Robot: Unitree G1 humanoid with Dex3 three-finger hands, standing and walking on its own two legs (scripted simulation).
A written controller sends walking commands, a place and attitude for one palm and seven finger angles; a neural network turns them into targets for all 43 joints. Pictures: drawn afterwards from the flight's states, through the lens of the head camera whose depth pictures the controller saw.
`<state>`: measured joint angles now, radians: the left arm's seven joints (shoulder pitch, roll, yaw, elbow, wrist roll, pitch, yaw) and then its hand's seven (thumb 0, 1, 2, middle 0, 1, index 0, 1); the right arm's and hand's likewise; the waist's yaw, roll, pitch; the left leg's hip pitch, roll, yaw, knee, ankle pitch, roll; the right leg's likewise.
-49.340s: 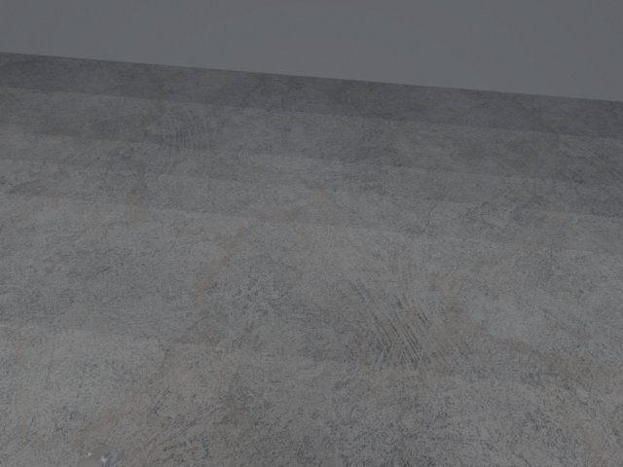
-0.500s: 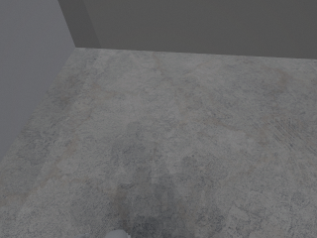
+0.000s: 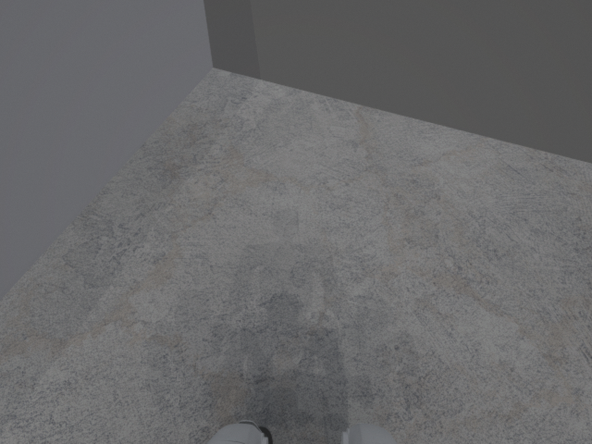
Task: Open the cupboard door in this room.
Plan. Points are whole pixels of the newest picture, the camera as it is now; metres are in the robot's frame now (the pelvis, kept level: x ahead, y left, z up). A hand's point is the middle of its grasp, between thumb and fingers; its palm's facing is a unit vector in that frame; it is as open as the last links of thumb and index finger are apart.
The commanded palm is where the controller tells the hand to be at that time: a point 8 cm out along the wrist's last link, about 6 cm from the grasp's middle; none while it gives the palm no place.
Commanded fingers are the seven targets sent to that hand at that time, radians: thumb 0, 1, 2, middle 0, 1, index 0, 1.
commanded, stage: turn to face it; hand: left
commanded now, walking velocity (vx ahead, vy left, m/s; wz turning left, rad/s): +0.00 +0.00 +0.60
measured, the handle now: out of the picture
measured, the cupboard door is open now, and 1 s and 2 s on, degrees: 49 49 49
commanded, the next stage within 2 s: none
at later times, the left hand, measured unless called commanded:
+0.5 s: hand out of the picture +0.05 +0.12 -0.15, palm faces +0.33 -0.91 -0.25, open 7.4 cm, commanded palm none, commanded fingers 0.00 0.90 0.90 -0.20 -0.30 -0.20 -0.30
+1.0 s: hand out of the picture +0.06 +0.15 -0.15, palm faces +0.58 -0.76 -0.29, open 7.4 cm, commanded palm none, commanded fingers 0.00 0.90 0.90 -0.20 -0.30 -0.20 -0.30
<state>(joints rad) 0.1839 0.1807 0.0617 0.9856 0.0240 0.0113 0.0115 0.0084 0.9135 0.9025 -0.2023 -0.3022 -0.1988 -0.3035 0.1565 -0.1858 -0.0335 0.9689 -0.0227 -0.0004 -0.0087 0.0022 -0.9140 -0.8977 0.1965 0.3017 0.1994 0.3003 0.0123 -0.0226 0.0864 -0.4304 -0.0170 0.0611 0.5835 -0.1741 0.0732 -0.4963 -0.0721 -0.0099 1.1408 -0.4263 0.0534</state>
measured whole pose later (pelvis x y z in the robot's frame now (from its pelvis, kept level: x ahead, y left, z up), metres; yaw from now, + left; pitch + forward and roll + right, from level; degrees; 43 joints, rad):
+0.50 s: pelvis +0.06 -0.08 +0.01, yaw +20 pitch +1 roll +3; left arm 0.23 0.20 0.03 0.90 0.03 -0.01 0.02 0.01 0.91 0.90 -0.20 -0.30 -0.20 -0.30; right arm 0.13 -0.26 -0.08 0.94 -0.01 0.08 0.03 0.01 -0.91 -0.90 0.19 0.30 0.20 0.30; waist -0.01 -0.04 0.11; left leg -0.47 0.03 0.07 0.92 -0.42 -0.07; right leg -0.17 -0.12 -0.19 0.53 -0.36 0.00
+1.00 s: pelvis +0.09 -0.10 +0.00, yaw +37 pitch +1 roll +0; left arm 0.14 0.24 0.06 0.84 0.03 0.01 0.01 0.01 0.91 0.90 -0.20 -0.30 -0.20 -0.30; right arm 0.16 -0.22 -0.07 0.90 -0.01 0.06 0.01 0.00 -0.90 -0.90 0.20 0.30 0.20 0.30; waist -0.01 0.01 0.08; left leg -0.36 -0.02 -0.09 0.62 -0.29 -0.02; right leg -0.32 -0.04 -0.04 0.59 -0.27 0.04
